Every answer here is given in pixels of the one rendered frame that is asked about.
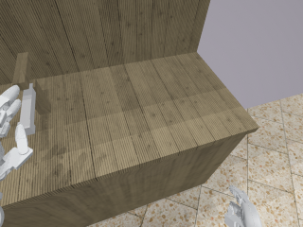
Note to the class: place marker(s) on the right robot hand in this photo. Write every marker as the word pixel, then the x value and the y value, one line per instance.
pixel 243 215

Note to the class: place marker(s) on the left robot hand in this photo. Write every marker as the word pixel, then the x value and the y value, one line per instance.
pixel 17 156

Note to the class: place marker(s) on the tap lever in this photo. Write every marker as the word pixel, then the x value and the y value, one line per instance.
pixel 27 114

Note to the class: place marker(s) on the counter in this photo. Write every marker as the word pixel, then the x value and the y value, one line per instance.
pixel 126 111

